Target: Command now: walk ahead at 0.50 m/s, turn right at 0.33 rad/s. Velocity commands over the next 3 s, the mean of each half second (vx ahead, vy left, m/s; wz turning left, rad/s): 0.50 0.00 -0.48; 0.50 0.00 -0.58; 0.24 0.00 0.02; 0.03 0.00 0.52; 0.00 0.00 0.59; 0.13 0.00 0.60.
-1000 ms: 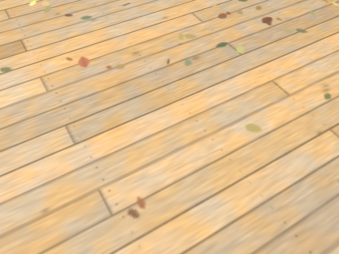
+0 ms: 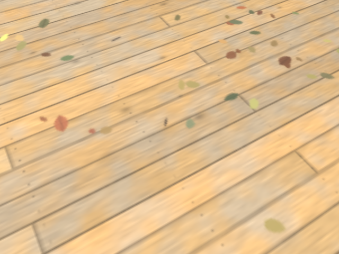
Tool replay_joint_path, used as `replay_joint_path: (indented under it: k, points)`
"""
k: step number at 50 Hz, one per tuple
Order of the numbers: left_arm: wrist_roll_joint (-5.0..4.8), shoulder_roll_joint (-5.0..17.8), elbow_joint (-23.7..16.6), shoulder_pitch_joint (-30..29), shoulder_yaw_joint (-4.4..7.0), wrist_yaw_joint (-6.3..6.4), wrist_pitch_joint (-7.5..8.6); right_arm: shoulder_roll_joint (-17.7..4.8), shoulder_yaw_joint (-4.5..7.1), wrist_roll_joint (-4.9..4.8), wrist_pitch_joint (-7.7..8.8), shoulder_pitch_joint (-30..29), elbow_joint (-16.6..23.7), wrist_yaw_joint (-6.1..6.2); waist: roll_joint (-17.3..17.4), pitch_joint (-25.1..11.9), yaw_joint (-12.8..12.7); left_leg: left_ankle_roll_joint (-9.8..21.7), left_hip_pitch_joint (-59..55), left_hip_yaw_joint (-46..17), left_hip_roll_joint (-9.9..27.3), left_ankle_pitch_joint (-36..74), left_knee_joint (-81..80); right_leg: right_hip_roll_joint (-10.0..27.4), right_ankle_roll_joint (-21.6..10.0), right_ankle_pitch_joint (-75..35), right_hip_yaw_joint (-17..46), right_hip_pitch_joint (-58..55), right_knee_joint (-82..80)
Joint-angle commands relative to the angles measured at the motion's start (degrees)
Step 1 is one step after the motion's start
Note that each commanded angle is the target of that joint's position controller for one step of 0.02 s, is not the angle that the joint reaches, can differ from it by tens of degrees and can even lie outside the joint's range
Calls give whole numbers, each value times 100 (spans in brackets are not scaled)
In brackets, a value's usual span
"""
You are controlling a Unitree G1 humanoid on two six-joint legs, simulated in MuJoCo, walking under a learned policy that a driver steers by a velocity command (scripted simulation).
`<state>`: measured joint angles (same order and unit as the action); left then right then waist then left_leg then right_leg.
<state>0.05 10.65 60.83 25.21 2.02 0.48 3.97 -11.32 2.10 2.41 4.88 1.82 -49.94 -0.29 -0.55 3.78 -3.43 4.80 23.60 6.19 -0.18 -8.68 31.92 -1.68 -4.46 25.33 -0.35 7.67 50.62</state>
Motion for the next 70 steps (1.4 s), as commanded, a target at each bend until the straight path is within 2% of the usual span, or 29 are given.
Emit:
replay_joint_path:
  k: [1, 2, 4, 7, 13, 18, 21, 23, 24, 25, 26, 27, 28, 29, 31, 33, 38, 46, 49, 51, 52, 53, 54, 55, 56, 57, 59, 63, 70]
  points:
    - [35, 642, -464, -174, 186, -15, 21, -722, 232, -101, -40, 1220, -122, 29, 289, -597, 579, 775, -2415, -2692, 2122, -1056, -1972, 467, -151, -487, 357, 2702, 2043]
    - [63, 521, -474, -278, 196, -46, -20, -539, 182, -97, 1, 1063, -131, 37, 344, -284, 449, 556, -1902, -2101, 1864, -712, -2159, 612, -142, -719, 337, 2526, 1803]
    - [177, 362, -476, -189, 209, -133, -182, -382, 134, -130, 86, 1152, -246, 89, 507, -145, 232, 337, -1407, -1331, 1585, -91, -2306, 713, -53, -922, 277, 2217, 1624]
    - [179, 271, -674, -550, 224, -211, -315, -499, 169, -174, 217, 1500, -372, 106, 438, -88, 162, 337, -1478, -730, 1526, 590, -2426, 779, 29, -1388, 179, 2610, 1516]
    - [160, 233, -1195, -1818, 152, -324, -331, -516, 149, -139, 230, 1933, -507, 136, 407, 189, 336, 261, -1769, 199, 1310, 1440, -2424, 739, 135, -2486, -173, 3054, -39]
    - [201, 268, -1570, -2600, 92, -385, -316, -713, 191, -118, 147, 2422, -661, 211, 420, 255, 553, 240, -2624, 604, 1563, 2392, -2136, 541, -107, -2274, -677, 2869, -1148]
    - [223, 404, -1585, -2396, 154, -361, -319, -890, 238, -93, 41, 2388, -664, 260, 591, 30, 362, 181, -3035, 887, 1640, 4475, -1277, 129, -423, -1483, -956, 2267, -1382]
    - [225, 595, -1373, -1576, 265, -311, -291, -1076, 296, -87, -72, 2329, -618, 255, 660, -462, 27, 170, -3063, 961, 1656, 5278, 166, -277, -689, -970, -1038, 1345, -1618]
    - [261, 765, -1130, -785, 367, -255, -234, -1116, 306, -115, -119, 2254, -550, 220, 454, -893, -342, 37, -2547, 1046, 1577, 4568, 1442, -398, -866, -1178, -884, 229, -2152]
    - [327, 1311, -997, -114, 544, -171, -201, -916, 258, -126, -115, 2225, -353, 190, -138, -1437, -593, -153, -1196, 1016, 1365, 2226, 3197, 689, -1204, -600, 623, -1158, -2410]
    - [204, 1853, -1161, -415, 660, -150, -270, -502, 214, -200, -51, 2113, 141, 59, -1421, -1736, -178, -529, 1362, 397, -87, -2255, 5264, 2123, -2121, -658, 3975, -2537, -3247]
    - [112, 1758, -1172, -342, 626, -114, -355, -909, 263, -141, 30, 1356, 308, 28, -257, -1409, -372, -467, 2024, -648, 178, -1826, 5273, 2085, -1989, -1074, 3740, -2278, -3577]
    - [86, 1508, -1142, -638, 554, -65, -346, -786, 223, -218, 109, 1180, 388, 1, -70, -798, -169, -414, 2094, -719, 439, -1257, 4917, 1982, -1816, -1549, 2961, -1651, -3593]
    - [70, 1207, -1139, -893, 481, -56, -300, -765, 220, -219, 141, 1360, 278, 25, 324, -376, 136, -417, 1716, -727, 637, -973, 4295, 1709, -1545, -2383, 2413, -893, -3669]
    - [9, 966, -1198, -1196, 387, -13, -177, -694, 212, -3, -54, 1553, 235, 30, 254, -335, 473, -547, 1025, -784, 778, -887, 3679, 1181, -1283, -3176, 1678, -197, -3732]
    - [-35, 1033, -1164, -1019, 376, -31, -53, -634, 207, 57, -235, 1534, 300, -14, 147, -390, 539, -680, 920, -700, 739, -840, 3361, 982, -1272, -3643, 1481, -19, -3762]
    - [-12, 1215, -1106, -358, 403, -57, -28, -673, 177, 17, -338, 407, 755, -51, -134, -143, 188, -852, 1613, -596, 675, 105, 2177, 786, -1041, -3491, 1554, -157, -3902]
    - [75, 1314, -1103, 309, 401, 26, -73, -716, 49, -66, -223, -882, 1344, -125, -347, -78, -251, -666, 1684, -626, 227, 631, 576, 876, -892, -4134, 1968, -1081, -3393]
    - [99, 1485, -1242, -72, 438, 77, -60, -912, 84, -106, -141, -312, 1294, -88, -459, -178, 146, -438, 412, -692, 19, 259, -96, 891, -597, -4733, 2074, -792, -2961]
    - [61, 1577, -1324, -370, 455, -7, 1, -1216, 217, -101, -37, 1112, 901, 39, -172, -893, 830, -200, -1630, -635, -92, 228, -559, 446, -329, -5346, 1800, -265, -1392]
    - [-4, 1203, -1482, -320, 351, -69, 52, -1587, 306, 30, 12, 1990, 856, 144, 315, -1700, 1128, 49, -3003, -1746, 1038, -819, -710, 84, -216, -3857, 1511, 495, 128]
    - [-168, 624, -1595, 397, 242, -48, 28, -2065, 390, 166, -30, 1985, 899, 166, 1648, -2210, 664, 719, -4083, -4329, 2600, -317, -1198, -869, 8, 514, 837, 2130, 1725]
    - [42, 1088, -1417, 579, 283, 10, -28, -1721, 360, 2, -96, 1702, 904, 111, 1207, -1948, 471, 1004, -3510, -5026, 2557, 124, -1361, -527, -19, 479, 899, 2475, 2343]
    - [102, 1083, -1304, 338, 292, 11, -70, -1165, 227, -80, -89, 1298, 939, 78, 533, -1143, 350, 998, -2681, -4005, 2297, 956, -1320, -329, 50, 15, 880, 2395, 2401]
    - [143, 977, -1321, 13, 255, -5, -80, -809, 121, -105, -55, 1145, 876, 31, 164, -750, 358, 912, -2134, -3090, 1945, 2148, -1284, -225, 118, -170, 835, 2276, 2137]
    - [160, 908, -1371, -173, 243, -32, -109, -687, 63, -113, -17, 1154, 784, 20, 327, -655, 316, 786, -1920, -2477, 1660, 3095, -1290, -123, 179, -198, 807, 2182, 1861]
    - [238, 828, -1404, -200, 207, -94, -210, -728, 35, -191, 59, 1267, 543, -11, 714, -684, 176, 722, -1644, -1837, 1323, 4413, -1328, -63, 319, -258, 616, 1858, 1371]
    - [211, 643, -1513, -583, 65, -103, -287, -1007, 79, -178, 25, 1275, 375, -30, 737, -871, 69, 784, -1416, -1457, 1035, 5090, -1294, 7, 552, -564, 152, 1531, 51]
    - [79, 834, -1764, -1398, -9, 86, -356, -1326, 283, -183, -359, 1481, 382, -14, 824, -746, 313, 594, -889, -2096, 930, 2520, -1041, -79, 487, -1034, 101, 850, -1319]
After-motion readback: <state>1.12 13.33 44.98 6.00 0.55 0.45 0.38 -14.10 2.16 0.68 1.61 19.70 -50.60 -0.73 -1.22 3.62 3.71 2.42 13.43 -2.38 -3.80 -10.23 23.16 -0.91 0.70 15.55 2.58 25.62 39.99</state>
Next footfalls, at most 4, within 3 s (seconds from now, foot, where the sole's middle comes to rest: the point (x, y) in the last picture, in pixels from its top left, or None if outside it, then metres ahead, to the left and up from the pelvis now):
0.48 right None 0.37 -0.13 -0.76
1.04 left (215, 187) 0.74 -0.13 -0.76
1.46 right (263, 204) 0.67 -0.33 -0.76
1.88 left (207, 196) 0.69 -0.10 -0.76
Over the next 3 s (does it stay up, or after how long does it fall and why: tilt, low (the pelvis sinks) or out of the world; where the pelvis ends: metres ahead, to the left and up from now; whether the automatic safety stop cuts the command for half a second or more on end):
stays up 0.65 -0.14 0.01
